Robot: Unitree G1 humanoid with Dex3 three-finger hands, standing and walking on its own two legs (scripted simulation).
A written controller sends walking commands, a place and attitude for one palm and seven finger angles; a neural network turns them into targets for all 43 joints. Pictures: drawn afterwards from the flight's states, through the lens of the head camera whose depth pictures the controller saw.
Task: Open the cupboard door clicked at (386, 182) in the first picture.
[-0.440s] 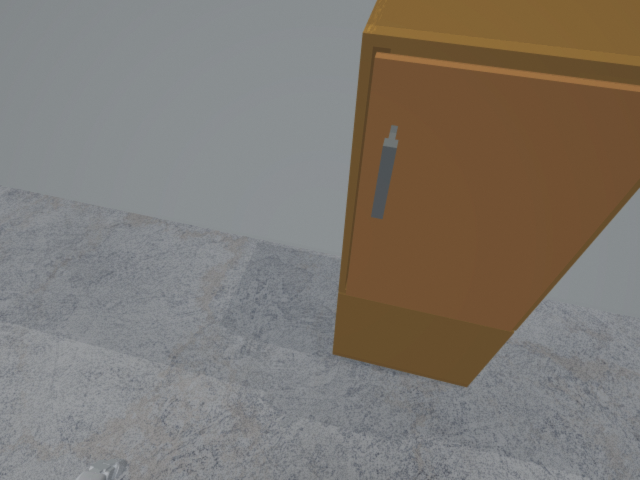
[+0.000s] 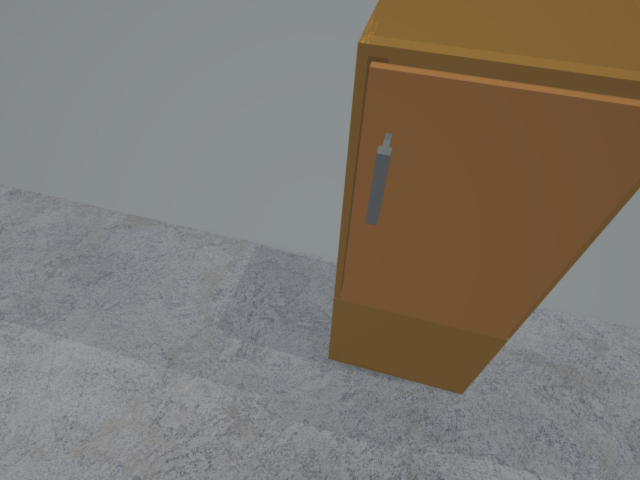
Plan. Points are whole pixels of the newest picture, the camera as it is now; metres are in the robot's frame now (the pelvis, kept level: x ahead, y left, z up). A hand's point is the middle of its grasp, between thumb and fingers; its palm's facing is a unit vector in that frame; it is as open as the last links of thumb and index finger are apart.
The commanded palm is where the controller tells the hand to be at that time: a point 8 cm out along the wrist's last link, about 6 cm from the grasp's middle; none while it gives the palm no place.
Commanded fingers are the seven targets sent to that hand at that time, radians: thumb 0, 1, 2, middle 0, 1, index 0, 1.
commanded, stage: stand and wait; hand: left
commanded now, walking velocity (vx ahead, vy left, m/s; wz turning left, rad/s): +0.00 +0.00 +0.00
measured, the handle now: (379, 180) +0.55 -0.06 +0.06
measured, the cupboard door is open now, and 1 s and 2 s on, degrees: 0 0 0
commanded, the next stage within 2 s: look at it before walking up in 0.38 s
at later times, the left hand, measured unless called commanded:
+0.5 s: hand out of the picture +0.06 +0.23 -0.15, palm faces -0.01 -0.95 -0.32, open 7.4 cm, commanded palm none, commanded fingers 0.00 0.90 0.90 -0.20 -0.30 -0.20 -0.30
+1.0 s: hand out of the picture +0.04 +0.23 -0.16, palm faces -0.01 -0.95 -0.31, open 7.4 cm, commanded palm none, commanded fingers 0.00 0.90 0.90 -0.20 -0.30 -0.20 -0.30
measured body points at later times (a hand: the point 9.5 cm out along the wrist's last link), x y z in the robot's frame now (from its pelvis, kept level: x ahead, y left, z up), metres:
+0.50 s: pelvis -0.02 -0.01 +0.00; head -0.01 -0.01 +0.45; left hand +0.06 +0.28 -0.13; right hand +0.06 -0.30 -0.13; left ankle -0.04 +0.12 -0.74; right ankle -0.03 -0.12 -0.74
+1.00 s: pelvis -0.02 -0.01 +0.00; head +0.00 -0.01 +0.45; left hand +0.05 +0.28 -0.14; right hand +0.05 -0.29 -0.13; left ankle -0.04 +0.12 -0.74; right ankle -0.03 -0.12 -0.74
